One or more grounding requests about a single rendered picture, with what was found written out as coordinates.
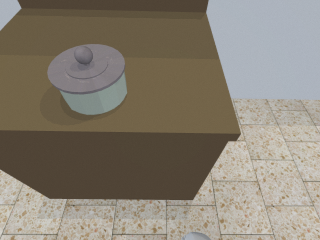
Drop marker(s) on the lid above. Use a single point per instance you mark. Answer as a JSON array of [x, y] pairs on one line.
[[69, 76]]

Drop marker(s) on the knob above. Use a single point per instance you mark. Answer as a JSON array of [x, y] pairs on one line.
[[83, 55]]

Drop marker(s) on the table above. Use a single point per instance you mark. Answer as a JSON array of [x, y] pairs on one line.
[[159, 143]]

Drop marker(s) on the pot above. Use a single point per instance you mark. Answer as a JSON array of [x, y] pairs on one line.
[[98, 102]]

